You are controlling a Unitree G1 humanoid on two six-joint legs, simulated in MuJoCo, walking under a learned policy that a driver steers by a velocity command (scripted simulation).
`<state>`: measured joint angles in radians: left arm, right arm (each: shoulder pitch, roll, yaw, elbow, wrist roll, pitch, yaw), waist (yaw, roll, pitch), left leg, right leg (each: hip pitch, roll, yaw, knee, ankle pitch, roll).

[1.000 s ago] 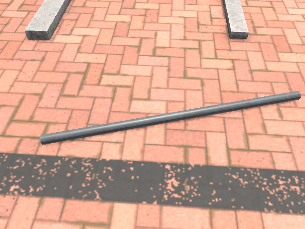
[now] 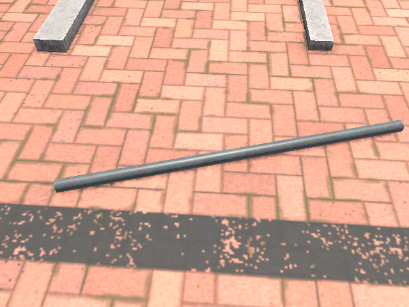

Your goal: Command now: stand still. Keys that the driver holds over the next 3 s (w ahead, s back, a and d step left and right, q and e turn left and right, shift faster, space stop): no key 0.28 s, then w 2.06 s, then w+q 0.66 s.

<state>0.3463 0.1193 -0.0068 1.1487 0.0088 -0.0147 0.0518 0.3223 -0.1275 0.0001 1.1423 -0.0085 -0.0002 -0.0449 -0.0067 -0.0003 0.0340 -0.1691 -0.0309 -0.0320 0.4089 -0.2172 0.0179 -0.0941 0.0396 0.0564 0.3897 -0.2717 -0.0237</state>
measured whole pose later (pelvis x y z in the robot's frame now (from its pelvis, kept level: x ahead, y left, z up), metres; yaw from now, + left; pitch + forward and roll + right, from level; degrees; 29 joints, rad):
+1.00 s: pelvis +0.25 +0.03 -0.02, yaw +1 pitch +1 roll +0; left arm -0.01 0.17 0.03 0.89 0.02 -0.06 -0.02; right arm 0.56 -0.13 0.00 1.13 -0.02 -0.10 -0.02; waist -0.05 0.00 0.07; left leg 0.18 -0.04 0.04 0.29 -0.45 0.06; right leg -0.51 0.04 -0.14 0.57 -0.12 -0.13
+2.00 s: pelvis +0.80 +0.05 +0.00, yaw +0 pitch +0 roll +1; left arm 0.07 0.18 0.04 0.91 0.02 -0.03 -0.03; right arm 0.49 -0.15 -0.03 1.07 -0.02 -0.10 0.00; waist -0.06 -0.03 0.05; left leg 0.07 -0.09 0.09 0.18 -0.26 0.09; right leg -0.63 -0.09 -0.06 0.74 -0.04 -0.04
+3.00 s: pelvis +1.31 +0.07 +0.00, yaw +19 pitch +2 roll +0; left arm -0.03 0.24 0.02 0.76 0.03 -0.03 -0.02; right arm 0.47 -0.23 -0.08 0.96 -0.01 -0.07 0.00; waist -0.10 -0.03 0.03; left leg -0.08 -0.12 -0.14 0.27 -0.22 0.10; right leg -0.57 -0.05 0.03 0.78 -0.23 0.04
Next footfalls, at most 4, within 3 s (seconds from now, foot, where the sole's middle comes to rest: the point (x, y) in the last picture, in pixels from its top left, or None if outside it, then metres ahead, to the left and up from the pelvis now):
1.02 right None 0.43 -0.04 -0.78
1.58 left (180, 243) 0.74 0.12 -0.78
2.02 right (231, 185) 1.00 -0.08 -0.78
2.58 left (181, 138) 1.27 0.13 -0.78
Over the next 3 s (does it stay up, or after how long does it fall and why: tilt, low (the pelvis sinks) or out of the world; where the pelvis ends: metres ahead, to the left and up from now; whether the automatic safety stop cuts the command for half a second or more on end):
stays up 1.31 0.07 0.00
